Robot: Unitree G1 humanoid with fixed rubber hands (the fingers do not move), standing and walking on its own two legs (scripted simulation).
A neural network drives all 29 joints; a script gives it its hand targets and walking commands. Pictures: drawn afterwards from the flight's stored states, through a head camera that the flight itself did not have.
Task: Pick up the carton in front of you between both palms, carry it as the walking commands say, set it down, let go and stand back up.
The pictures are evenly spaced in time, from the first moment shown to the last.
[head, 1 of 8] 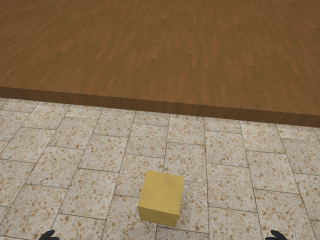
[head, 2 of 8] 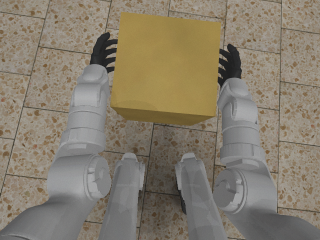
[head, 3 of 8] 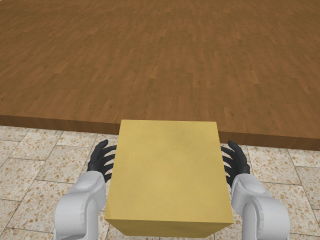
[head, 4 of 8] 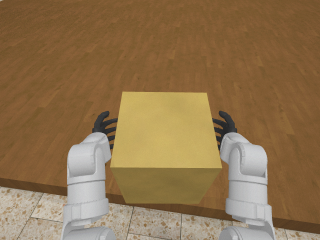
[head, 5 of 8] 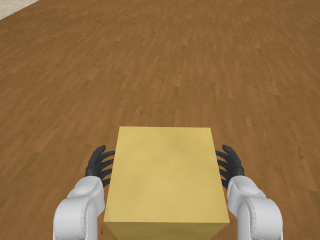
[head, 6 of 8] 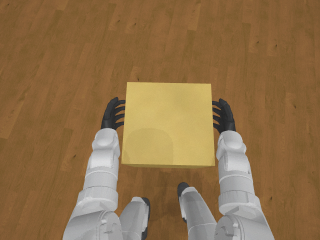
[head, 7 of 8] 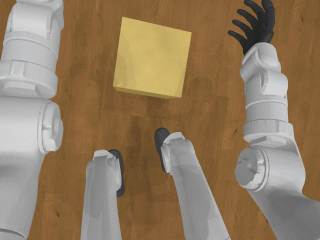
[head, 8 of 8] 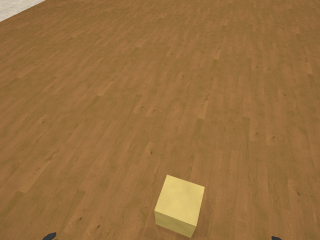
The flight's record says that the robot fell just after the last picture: no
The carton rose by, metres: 0.90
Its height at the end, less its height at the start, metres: +0.14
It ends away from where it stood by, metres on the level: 2.62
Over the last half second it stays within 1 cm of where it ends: yes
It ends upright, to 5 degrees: yes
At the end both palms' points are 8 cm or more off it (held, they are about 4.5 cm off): yes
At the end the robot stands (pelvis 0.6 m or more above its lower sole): yes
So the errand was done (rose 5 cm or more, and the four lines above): yes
